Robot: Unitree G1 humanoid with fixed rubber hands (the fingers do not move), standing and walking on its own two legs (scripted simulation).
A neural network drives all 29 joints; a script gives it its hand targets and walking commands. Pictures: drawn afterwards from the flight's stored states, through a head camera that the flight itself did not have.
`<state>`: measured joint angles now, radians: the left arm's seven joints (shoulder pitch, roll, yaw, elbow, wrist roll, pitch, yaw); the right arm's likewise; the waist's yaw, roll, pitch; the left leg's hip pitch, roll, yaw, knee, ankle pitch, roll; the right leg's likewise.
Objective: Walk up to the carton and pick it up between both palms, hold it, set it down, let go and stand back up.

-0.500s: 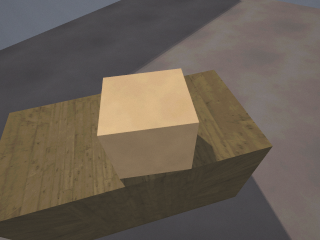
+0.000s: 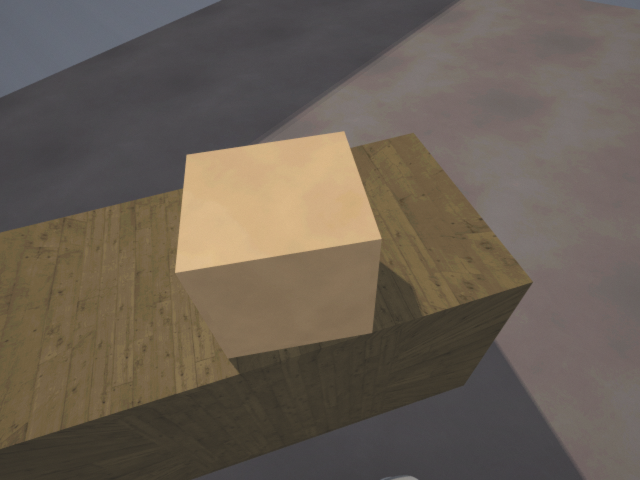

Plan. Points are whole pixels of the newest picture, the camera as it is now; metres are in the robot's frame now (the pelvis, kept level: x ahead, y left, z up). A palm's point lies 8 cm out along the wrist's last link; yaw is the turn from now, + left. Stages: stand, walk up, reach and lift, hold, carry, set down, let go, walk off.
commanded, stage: walk up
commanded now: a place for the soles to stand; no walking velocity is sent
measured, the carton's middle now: (284, 248) +0.48 +0.08 -0.04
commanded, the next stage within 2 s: none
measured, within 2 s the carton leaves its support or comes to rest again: neither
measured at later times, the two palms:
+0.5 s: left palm out of the picture +0.06 +0.29 -0.11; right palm out of the picture +0.02 -0.24 -0.13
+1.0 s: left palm out of the picture +0.09 +0.30 -0.12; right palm out of the picture +0.00 -0.19 -0.12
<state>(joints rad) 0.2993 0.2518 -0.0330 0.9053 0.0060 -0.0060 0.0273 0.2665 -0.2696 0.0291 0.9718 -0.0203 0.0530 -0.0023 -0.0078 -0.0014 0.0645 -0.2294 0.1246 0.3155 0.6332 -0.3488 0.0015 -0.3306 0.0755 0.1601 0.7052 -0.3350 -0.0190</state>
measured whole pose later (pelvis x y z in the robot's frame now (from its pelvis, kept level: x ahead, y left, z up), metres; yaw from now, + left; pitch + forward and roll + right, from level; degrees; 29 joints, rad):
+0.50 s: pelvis -0.01 +0.04 +0.01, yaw -5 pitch +0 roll +0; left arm 0.27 0.21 -0.01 0.88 0.02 0.00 0.06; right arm 0.20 -0.32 -0.01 0.96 -0.02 0.05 0.00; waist 0.00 0.03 0.07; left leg -0.28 0.01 0.00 0.58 -0.34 0.00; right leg -0.34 0.08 0.25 0.60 -0.25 0.04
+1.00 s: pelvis +0.00 +0.06 +0.01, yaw -5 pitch -2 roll +1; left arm 0.20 0.23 -0.05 0.99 0.01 -0.01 0.05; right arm 0.23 -0.24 0.00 1.03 0.00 0.04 0.00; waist -0.02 -0.01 0.06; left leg -0.18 -0.02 0.03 0.49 -0.27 0.02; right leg -0.25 0.02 0.20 0.53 -0.24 0.05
